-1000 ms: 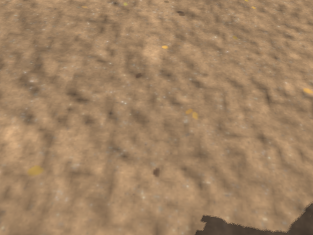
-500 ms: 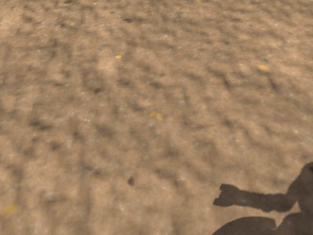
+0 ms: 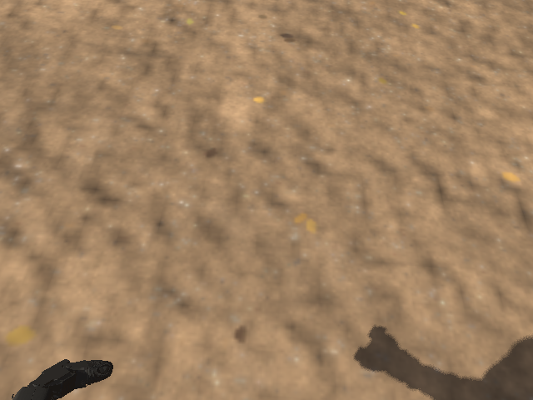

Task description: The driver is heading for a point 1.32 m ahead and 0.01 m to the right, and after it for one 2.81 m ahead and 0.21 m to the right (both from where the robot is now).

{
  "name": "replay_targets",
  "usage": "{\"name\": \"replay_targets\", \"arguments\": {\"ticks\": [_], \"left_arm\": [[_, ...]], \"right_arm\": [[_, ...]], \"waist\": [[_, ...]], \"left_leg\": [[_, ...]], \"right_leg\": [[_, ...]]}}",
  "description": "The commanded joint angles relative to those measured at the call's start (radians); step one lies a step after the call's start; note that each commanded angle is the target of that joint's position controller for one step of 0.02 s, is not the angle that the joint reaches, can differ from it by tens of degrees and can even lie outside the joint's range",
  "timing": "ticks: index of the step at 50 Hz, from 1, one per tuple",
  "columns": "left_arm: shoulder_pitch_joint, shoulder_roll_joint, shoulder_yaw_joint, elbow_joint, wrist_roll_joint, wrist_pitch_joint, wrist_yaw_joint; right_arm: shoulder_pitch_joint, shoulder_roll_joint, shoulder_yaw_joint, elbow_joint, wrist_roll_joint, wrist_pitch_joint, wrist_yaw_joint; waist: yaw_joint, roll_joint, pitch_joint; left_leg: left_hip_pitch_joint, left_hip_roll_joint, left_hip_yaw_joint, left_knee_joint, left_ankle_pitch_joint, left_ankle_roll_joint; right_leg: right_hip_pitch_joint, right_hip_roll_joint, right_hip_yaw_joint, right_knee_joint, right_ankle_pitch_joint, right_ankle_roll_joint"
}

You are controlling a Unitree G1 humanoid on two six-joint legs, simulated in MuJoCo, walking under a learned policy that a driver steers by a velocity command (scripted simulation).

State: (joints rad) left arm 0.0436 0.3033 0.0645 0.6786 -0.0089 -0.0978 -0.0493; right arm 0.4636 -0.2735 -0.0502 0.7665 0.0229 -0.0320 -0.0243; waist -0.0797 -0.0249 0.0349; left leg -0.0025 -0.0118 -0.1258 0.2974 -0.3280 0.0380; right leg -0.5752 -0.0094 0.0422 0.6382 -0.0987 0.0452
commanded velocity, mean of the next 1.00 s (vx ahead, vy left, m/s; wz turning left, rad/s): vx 0.48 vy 0.00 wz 0.09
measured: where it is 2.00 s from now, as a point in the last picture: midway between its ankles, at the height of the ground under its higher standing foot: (240, 187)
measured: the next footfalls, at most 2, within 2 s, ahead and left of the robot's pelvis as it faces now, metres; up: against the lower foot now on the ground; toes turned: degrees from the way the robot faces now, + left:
right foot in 0.12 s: +0.24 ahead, -0.14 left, +0.00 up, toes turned +7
left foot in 0.58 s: +0.46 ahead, +0.17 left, +0.00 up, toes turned +14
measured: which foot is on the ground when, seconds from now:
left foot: down 0.00-0.14, up 0.16-0.56, down 0.58-1.00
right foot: up 0.00-0.10, down 0.12-0.60, up 0.62-1.00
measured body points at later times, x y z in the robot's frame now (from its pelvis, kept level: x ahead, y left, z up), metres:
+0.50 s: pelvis +0.26 -0.01 +0.00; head +0.29 +0.01 +0.44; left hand +0.21 +0.28 -0.13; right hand +0.53 -0.19 -0.07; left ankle +0.40 +0.16 -0.71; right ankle +0.20 -0.15 -0.74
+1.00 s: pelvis +0.53 +0.09 +0.00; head +0.55 +0.09 +0.45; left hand +0.70 +0.34 -0.11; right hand +0.58 -0.20 -0.12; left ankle +0.42 +0.17 -0.74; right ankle +0.72 -0.05 -0.69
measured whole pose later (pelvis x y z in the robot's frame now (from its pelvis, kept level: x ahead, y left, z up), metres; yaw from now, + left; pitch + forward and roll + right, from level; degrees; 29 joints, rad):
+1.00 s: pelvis +0.53 +0.09 +0.00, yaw +2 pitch +1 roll +2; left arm 0.12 0.28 0.04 0.75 -0.02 -0.04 -0.04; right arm 0.34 -0.28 -0.06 0.79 -0.01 -0.09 -0.01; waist -0.07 -0.04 0.03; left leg 0.06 -0.04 0.22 0.20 -0.27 0.04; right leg -0.67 -0.09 0.03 0.70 0.05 0.00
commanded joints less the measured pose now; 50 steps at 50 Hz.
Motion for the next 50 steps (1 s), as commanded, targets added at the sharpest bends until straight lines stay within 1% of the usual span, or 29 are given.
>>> {"name": "replay_targets", "arguments": {"ticks": [1,3,4,5,6,7,8,9,10,11,12,14,18,21,25,27,28,29,30,31,32,33,34,35,36,38,41,46,50], "left_arm": [[-0.148,0.062,0.008,-0.106,-0.011,-0.023,-0.002],[-0.106,0.099,0.023,-0.101,-0.017,-0.026,0.004],[-0.052,0.122,0.035,-0.09,-0.017,-0.029,0.01],[0.052,0.15,0.053,-0.062,-0.014,-0.029,0.019],[0.21,0.185,0.069,-0.037,-0.004,-0.03,0.028],[0.354,0.272,0.085,-0.02,0.021,-0.022,0.035],[0.342,0.238,0.07,-0.011,0.023,-0.02,0.023],[0.273,0.152,0.047,-0.014,0.01,-0.016,0.025],[0.23,0.115,0.036,-0.008,0.005,-0.009,0.029],[0.199,0.091,0.028,0.003,0.012,-0.005,0.028],[0.176,0.071,0.022,0.01,0.023,-0.007,0.029],[0.161,0.066,0.021,0.028,0.019,-0.017,0.032],[0.175,0.119,0.034,0.062,0.0,-0.027,0.034],[0.192,0.149,0.037,0.075,-0.011,-0.017,0.034],[0.277,0.186,0.043,0.116,-0.027,0.003,0.032],[0.291,0.199,0.045,0.13,-0.028,0.02,0.034],[0.282,0.2,0.042,0.132,-0.027,0.028,0.036],[0.296,0.171,0.029,0.136,-0.02,0.031,0.038],[0.299,0.114,0.003,0.11,0.007,0.029,0.042],[0.403,0.002,-0.03,0.084,0.002,0.012,0.038],[0.346,0.111,-0.007,0.101,-0.023,-0.001,0.034],[0.271,0.148,0.007,0.075,-0.046,-0.006,0.03],[0.23,0.134,0.003,0.067,-0.04,-0.005,0.034],[0.212,0.124,0.005,0.066,-0.023,0.0,0.037],[0.235,0.115,0.009,0.075,-0.022,0.013,0.036],[0.261,0.077,0.004,0.088,-0.025,0.04,0.038],[0.206,0.055,0.003,0.069,-0.019,0.058,0.041],[0.073,0.025,-0.009,0.028,-0.01,0.048,0.015],[-0.045,0.014,-0.018,-0.033,-0.012,0.045,-0.008]], "right_arm": [[-0.013,-0.213,-0.06,-0.066,0.009,-0.009,-0.011],[-0.033,-0.218,-0.065,-0.07,0.011,-0.009,-0.01],[-0.048,-0.215,-0.064,-0.076,0.008,-0.008,-0.008],[-0.058,-0.193,-0.057,-0.083,0.002,-0.006,-0.006],[-0.073,-0.149,-0.042,-0.105,-0.011,-0.004,-0.003],[0.017,-0.029,-0.007,-0.141,-0.023,-0.01,-0.003],[0.071,-0.056,-0.006,-0.153,0.024,-0.019,-0.002],[-0.003,-0.151,-0.031,-0.137,0.042,-0.019,0.0],[-0.085,-0.166,-0.032,-0.146,0.028,-0.018,0.003],[-0.134,-0.151,-0.03,-0.152,0.009,-0.018,0.005],[-0.149,-0.139,-0.033,-0.155,0.003,-0.016,0.01],[-0.137,-0.099,-0.023,-0.15,0.008,-0.009,0.021],[-0.237,-0.063,0.002,-0.18,-0.016,-0.017,0.031],[-0.33,-0.058,0.014,-0.196,-0.012,-0.034,0.047],[-0.43,-0.086,0.008,-0.235,-0.002,-0.04,0.059],[-0.412,-0.106,-0.003,-0.237,-0.005,-0.041,0.061],[-0.341,-0.126,-0.018,-0.219,-0.009,-0.041,0.06],[-0.202,-0.168,-0.043,-0.177,-0.012,-0.038,0.052],[-0.03,-0.243,-0.068,-0.149,-0.017,-0.03,0.039],[-0.003,-0.327,-0.077,-0.149,-0.032,-0.027,0.039],[-0.006,-0.225,-0.053,-0.157,-0.027,-0.034,0.043],[-0.057,-0.189,-0.04,-0.154,-0.026,-0.041,0.044],[-0.113,-0.165,-0.033,-0.153,-0.027,-0.046,0.045],[-0.161,-0.138,-0.027,-0.149,-0.032,-0.051,0.047],[-0.192,-0.116,-0.022,-0.149,-0.039,-0.059,0.047],[-0.208,-0.107,-0.025,-0.132,-0.039,-0.08,0.045],[-0.199,-0.122,-0.035,-0.098,-0.043,-0.092,0.035],[-0.182,-0.15,-0.045,-0.065,-0.036,-0.081,0.017],[-0.114,-0.175,-0.057,-0.022,-0.021,-0.057,0.012]], "waist": [[0.005,0.169,0.049],[0.039,0.189,0.042],[0.072,0.197,0.016],[0.127,0.186,-0.051],[0.203,0.154,-0.184],[0.188,-0.113,-0.385],[0.148,-0.331,-0.417],[0.151,-0.203,-0.239],[0.148,-0.115,-0.133],[0.129,-0.054,-0.073],[0.104,-0.064,-0.046],[0.076,-0.083,-0.032],[0.078,-0.034,0.01],[0.11,-0.026,0.023],[0.141,-0.027,0.038],[0.116,-0.037,0.021],[0.067,-0.035,-0.023],[0.002,-0.02,-0.113],[-0.068,0.081,-0.249],[0.003,0.35,-0.36],[-0.042,0.226,-0.345],[-0.033,0.187,-0.215],[-0.004,0.126,-0.15],[0.025,0.113,-0.1],[0.057,0.128,-0.087],[0.08,0.113,-0.071],[0.081,0.078,-0.016],[0.037,0.065,0.032],[-0.008,0.05,0.074]], "left_leg": [[-0.15,0.192,-0.173,-0.085,0.223,0.14],[-0.123,0.218,-0.203,-0.046,0.277,0.118],[-0.117,0.211,-0.198,0.015,0.379,0.103],[-0.133,0.165,-0.166,0.148,0.5,0.076],[-0.238,0.102,-0.131,0.384,0.451,0.039],[-0.526,-0.029,-0.049,0.765,0.018,-0.02],[-0.693,-0.045,-0.064,0.969,-0.268,-0.031],[-0.765,0.022,-0.057,1.042,-0.186,-0.028],[-0.758,0.063,-0.011,1.026,-0.105,-0.022],[-0.718,0.092,-0.002,0.985,-0.054,-0.017],[-0.676,0.116,-0.008,0.939,-0.02,-0.013],[-0.623,0.127,0.002,0.874,-0.003,-0.014],[-0.65,0.144,0.04,0.642,0.123,-0.035],[-0.578,0.123,0.09,0.443,0.259,-0.039],[-0.551,0.096,0.111,0.306,0.276,-0.015],[-0.489,0.069,0.137,0.257,0.228,0.012],[-0.375,0.038,0.165,0.22,0.228,0.032],[-0.175,0.009,0.185,0.215,0.223,0.058],[0.096,0.168,0.002,0.235,0.234,0.112],[0.337,0.4,-0.506,0.08,-0.028,0.263],[0.31,0.405,-0.589,0.001,-0.133,0.248],[0.215,0.385,-0.435,-0.002,-0.084,0.214],[0.101,0.346,-0.312,-0.014,0.025,0.195],[0.006,0.31,-0.224,-0.04,0.112,0.185],[-0.06,0.287,-0.154,-0.074,0.17,0.173],[-0.117,0.278,-0.064,-0.126,0.258,0.178],[-0.117,0.273,0.053,-0.165,0.359,0.173],[-0.084,0.241,0.225,-0.192,0.394,0.13],[0.041,0.279,0.277,-0.156,0.455,0.12]], "right_leg": [[0.108,0.04,-0.021,-0.098,0.094,0.002],[0.161,0.031,-0.005,-0.122,0.061,-0.019],[0.231,0.037,-0.016,-0.139,0.036,-0.038],[0.373,0.044,-0.033,-0.167,0.03,-0.065],[0.62,-0.041,0.036,-0.139,0.001,-0.112],[0.974,-0.308,0.43,-0.167,-0.221,-0.234],[0.973,-0.418,0.807,-0.368,-0.452,-0.305],[0.833,-0.379,0.69,-0.401,-0.559,-0.274],[0.698,-0.34,0.521,-0.394,-0.45,-0.25],[0.572,-0.293,0.408,-0.404,-0.312,-0.243],[0.491,-0.255,0.325,-0.424,-0.224,-0.24],[0.417,-0.232,0.237,-0.467,-0.134,-0.255],[0.395,-0.236,0.123,-0.521,-0.004,-0.288],[0.385,-0.201,0.032,-0.52,0.044,-0.259],[0.484,-0.244,0.027,-0.488,0.045,-0.227],[0.539,-0.257,0.02,-0.421,0.147,-0.205],[0.541,-0.233,-0.014,-0.318,0.299,-0.183],[0.495,-0.184,-0.061,-0.132,0.412,-0.155],[0.316,-0.131,-0.111,0.18,0.203,-0.108],[-0.04,0.047,-0.068,0.531,-0.423,-0.047],[-0.143,0.017,0.076,0.656,-0.471,-0.057],[-0.208,-0.026,0.071,0.674,-0.389,-0.071],[-0.183,-0.072,0.05,0.633,-0.301,-0.073],[-0.15,-0.1,0.051,0.577,-0.239,-0.069],[-0.087,-0.121,0.063,0.549,-0.193,-0.064],[-0.041,-0.119,0.066,0.521,-0.151,-0.047],[-0.11,-0.11,0.093,0.421,-0.046,-0.028],[-0.092,-0.09,0.018,0.135,0.186,-0.032],[-0.133,-0.078,-0.039,0.012,0.153,-0.066]]}}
